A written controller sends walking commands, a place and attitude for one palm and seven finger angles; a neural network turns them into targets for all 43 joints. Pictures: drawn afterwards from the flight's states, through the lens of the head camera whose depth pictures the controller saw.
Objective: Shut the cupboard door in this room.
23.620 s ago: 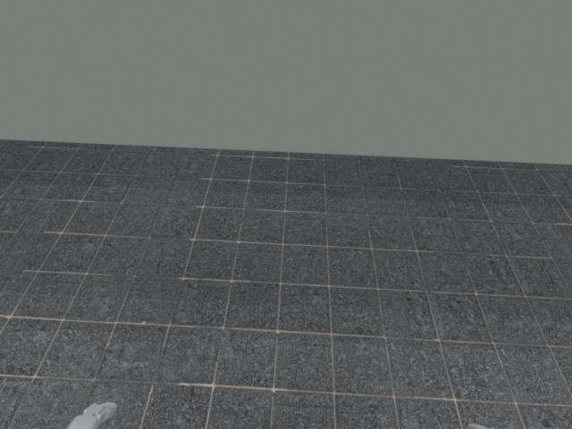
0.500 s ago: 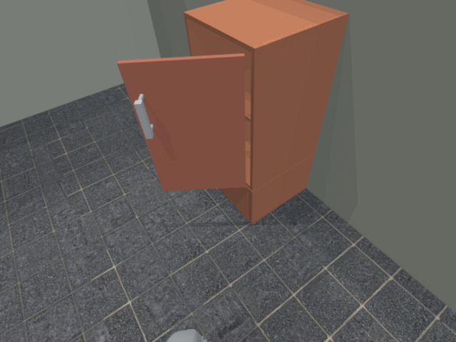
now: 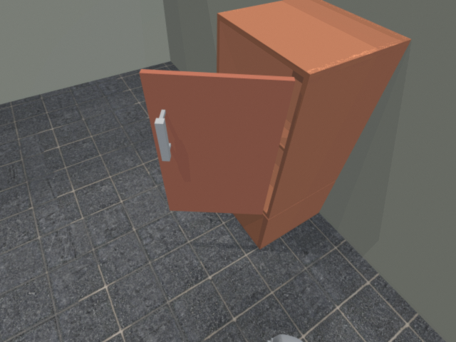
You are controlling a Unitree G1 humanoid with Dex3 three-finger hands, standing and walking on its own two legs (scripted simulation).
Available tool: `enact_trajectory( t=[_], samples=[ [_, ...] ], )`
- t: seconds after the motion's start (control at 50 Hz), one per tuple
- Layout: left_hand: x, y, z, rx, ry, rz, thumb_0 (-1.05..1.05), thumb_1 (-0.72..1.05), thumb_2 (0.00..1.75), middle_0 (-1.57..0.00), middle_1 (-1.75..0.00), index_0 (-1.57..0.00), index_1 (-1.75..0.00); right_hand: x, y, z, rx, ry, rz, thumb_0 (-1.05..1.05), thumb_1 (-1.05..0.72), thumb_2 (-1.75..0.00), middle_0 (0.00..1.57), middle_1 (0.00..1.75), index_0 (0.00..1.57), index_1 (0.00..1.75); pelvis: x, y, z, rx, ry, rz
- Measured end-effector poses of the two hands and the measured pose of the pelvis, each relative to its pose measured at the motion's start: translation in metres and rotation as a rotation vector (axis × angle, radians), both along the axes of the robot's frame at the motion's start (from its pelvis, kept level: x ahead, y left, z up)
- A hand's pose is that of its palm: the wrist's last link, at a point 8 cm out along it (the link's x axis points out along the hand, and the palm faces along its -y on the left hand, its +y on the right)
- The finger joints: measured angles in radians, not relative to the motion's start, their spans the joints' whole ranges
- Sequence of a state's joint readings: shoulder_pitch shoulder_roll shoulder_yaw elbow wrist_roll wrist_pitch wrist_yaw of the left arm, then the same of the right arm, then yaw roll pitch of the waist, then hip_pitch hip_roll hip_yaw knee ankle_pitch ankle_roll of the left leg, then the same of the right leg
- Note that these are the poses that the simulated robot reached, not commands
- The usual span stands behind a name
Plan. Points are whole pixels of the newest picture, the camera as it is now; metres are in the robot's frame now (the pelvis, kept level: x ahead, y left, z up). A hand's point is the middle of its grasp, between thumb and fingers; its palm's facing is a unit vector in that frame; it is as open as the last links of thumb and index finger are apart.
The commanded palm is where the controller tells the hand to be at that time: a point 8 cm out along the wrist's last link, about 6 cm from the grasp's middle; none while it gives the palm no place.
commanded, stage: take the last steps up to it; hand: left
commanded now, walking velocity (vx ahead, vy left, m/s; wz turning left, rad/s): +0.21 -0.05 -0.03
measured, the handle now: (164, 135) +0.61 +0.23 -0.04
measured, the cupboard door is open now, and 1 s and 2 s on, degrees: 56 56 56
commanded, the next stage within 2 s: come to a stop and stand still in 0.16 s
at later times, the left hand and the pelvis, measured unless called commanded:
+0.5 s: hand (172, 313) +0.20 +0.13 -0.16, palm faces +0.03 -0.97 -0.25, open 7.2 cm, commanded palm none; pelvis +0.11 -0.05 +0.00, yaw +0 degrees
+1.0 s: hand out of the picture +0.07 +0.22 -0.18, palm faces +0.06 -0.98 -0.21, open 7.4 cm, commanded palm none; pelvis +0.07 +0.03 +0.00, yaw -1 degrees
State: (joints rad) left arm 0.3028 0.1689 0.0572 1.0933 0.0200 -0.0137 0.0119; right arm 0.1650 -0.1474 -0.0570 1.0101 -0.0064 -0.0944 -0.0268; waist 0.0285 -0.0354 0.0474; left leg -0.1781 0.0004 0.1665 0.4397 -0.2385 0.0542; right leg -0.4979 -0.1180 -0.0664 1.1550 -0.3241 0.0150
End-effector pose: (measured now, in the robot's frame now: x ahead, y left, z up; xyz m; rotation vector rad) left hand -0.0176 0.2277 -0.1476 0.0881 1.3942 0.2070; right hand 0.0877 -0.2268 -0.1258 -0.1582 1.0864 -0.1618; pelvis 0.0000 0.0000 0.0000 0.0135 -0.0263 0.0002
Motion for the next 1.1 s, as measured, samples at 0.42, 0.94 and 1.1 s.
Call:
enact_trajectory(
  t=[0.42,0.94,1.1],
  samples=[
    [0.222,-0.061,0.014,0.048,-0.206,-0.145,0.00,0.91,0.90,-0.20,-0.30,-0.20,-0.30,-0.022,-0.040,-0.037,0.088,0.437,-0.129,0.01,-0.91,-0.90,0.20,0.30,0.20,0.30,0.116,-0.051,-0.008,0.007,-0.006,0.002],
    [0.092,0.043,-0.002,0.020,-0.005,-0.011,0.00,0.91,0.90,-0.20,-0.30,-0.20,-0.30,0.039,0.025,0.003,-0.040,0.165,-0.006,0.01,-0.93,-0.90,0.20,0.30,0.20,0.30,0.071,0.027,0.004,-0.018,0.013,-0.012],
    [0.071,0.033,0.002,0.029,0.051,-0.056,0.00,0.91,0.90,-0.20,-0.30,-0.20,-0.30,-0.001,0.031,-0.015,0.011,0.205,-0.062,0.01,-0.93,-0.90,0.20,0.30,0.20,0.30,0.057,0.030,0.000,0.015,0.018,-0.027]
  ],
)
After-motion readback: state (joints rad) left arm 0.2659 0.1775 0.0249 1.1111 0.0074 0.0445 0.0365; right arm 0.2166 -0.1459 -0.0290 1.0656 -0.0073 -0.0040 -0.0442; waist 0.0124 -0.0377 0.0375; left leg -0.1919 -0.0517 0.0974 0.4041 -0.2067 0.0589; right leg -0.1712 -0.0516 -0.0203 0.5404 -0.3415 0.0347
